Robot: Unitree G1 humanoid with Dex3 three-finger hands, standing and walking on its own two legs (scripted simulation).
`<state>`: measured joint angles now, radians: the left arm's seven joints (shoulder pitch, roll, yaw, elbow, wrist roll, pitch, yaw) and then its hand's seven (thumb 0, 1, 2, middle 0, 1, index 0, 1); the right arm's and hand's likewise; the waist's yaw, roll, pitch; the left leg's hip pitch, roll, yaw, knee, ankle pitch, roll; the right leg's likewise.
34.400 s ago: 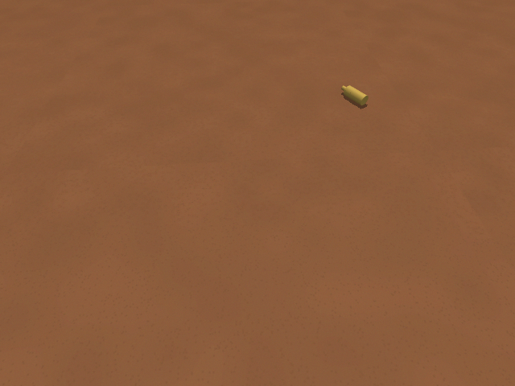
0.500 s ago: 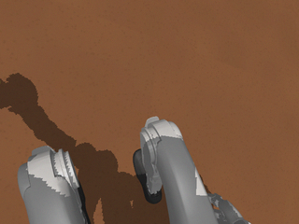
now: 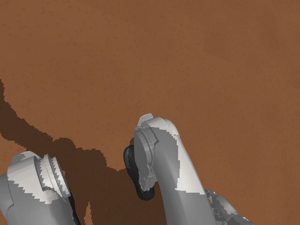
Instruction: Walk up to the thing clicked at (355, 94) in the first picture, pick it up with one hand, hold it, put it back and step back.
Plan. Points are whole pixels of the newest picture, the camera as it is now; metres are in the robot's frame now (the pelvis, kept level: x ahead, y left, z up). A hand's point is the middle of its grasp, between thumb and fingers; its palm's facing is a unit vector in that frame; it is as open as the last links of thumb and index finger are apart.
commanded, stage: rest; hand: left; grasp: from above
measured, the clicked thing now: out of the picture +0.48 +0.39 -0.24
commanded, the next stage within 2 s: open in 1.02 s
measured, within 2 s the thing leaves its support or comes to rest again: rests again in 1.36 s
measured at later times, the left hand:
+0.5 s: hand out of the picture +0.48 +0.36 -0.23, palm faces -0.47 -0.15 -0.87, open 9.8 cm
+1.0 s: hand out of the picture +0.48 +0.36 -0.24, palm faces -0.45 -0.15 -0.88, open 9.7 cm
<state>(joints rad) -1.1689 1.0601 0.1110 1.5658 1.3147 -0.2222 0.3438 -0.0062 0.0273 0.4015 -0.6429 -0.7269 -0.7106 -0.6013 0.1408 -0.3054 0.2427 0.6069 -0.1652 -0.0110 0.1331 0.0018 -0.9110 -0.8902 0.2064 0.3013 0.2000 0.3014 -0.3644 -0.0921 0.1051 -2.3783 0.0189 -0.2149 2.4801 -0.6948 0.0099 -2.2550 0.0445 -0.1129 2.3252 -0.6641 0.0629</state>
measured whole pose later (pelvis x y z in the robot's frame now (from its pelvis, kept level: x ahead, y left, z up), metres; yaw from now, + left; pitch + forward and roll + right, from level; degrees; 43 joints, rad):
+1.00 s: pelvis +0.00 +0.00 +0.00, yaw -3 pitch +30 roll -16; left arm -1.19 1.18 0.09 1.64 1.30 -0.23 0.41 0.00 0.06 0.36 -0.70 -0.59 -0.74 -0.50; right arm 0.09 -0.32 0.35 0.57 -0.20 -0.07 0.13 0.00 -0.91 -0.89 0.21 0.30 0.20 0.30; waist -0.40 -0.15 0.17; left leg -2.36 0.03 -0.26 2.52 -0.71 0.01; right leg -2.23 0.06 -0.15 2.32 -0.65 0.07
